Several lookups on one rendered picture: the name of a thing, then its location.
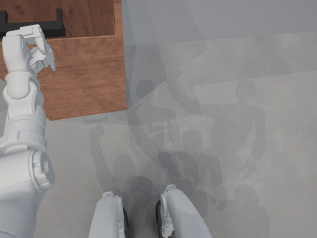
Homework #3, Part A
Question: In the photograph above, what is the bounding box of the left robot shin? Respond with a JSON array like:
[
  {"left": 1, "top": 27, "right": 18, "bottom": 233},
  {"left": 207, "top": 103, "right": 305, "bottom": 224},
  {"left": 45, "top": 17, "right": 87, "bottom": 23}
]
[{"left": 96, "top": 191, "right": 126, "bottom": 238}]

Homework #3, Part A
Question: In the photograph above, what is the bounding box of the left robot forearm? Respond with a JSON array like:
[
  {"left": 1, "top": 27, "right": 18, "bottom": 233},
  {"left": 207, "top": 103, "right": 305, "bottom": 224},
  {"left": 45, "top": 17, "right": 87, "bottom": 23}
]
[{"left": 0, "top": 71, "right": 48, "bottom": 158}]

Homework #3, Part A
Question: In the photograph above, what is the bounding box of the robot left hand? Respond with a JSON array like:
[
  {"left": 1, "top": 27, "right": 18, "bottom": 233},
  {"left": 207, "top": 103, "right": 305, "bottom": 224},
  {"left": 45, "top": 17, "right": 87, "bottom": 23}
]
[{"left": 2, "top": 24, "right": 56, "bottom": 78}]

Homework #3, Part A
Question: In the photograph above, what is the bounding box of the cabinet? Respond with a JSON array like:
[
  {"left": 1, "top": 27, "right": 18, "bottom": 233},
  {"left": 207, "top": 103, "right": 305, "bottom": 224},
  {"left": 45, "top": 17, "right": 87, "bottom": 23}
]
[{"left": 0, "top": 0, "right": 127, "bottom": 121}]

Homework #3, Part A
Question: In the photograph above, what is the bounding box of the drawer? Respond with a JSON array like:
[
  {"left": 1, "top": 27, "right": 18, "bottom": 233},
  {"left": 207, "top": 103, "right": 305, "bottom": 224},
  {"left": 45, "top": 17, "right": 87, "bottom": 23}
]
[{"left": 0, "top": 0, "right": 115, "bottom": 43}]

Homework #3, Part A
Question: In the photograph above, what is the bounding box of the robot left upper arm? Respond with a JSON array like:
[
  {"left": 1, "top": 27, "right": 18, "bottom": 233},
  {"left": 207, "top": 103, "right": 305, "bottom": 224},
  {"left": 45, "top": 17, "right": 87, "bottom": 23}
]
[{"left": 0, "top": 149, "right": 56, "bottom": 238}]

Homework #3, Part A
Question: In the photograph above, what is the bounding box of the handle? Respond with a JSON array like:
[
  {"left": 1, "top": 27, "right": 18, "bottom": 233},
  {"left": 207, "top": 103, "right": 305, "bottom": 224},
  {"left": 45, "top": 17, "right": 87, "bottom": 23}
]
[{"left": 0, "top": 8, "right": 66, "bottom": 40}]

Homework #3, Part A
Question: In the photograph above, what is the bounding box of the robot right foot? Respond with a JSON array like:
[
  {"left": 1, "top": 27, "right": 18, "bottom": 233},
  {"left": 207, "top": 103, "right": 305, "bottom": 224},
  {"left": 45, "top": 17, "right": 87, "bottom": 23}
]
[{"left": 155, "top": 201, "right": 172, "bottom": 238}]

